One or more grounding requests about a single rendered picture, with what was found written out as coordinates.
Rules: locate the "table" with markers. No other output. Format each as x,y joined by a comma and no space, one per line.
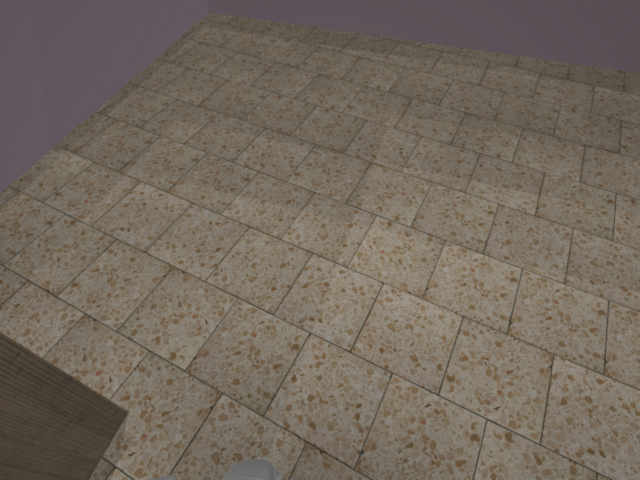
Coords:
52,426

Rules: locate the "left robot thigh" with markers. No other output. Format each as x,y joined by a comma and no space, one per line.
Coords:
252,469

